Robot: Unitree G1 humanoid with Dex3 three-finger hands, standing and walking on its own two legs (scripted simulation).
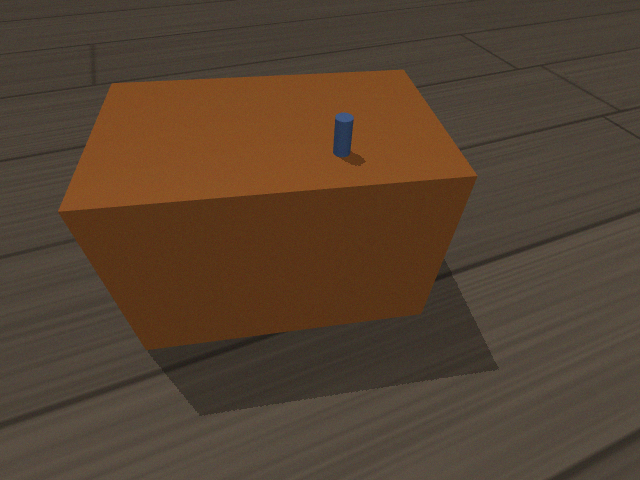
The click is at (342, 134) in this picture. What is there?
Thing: slim round
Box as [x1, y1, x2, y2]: [333, 113, 353, 156]
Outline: 338,113 335,116 333,153 337,156 346,156 349,154 353,117 348,113
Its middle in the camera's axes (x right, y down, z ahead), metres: +0.06 -0.26 +1.00
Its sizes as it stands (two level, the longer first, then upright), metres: 0.046 0.046 0.103
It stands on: a support 0.65 m high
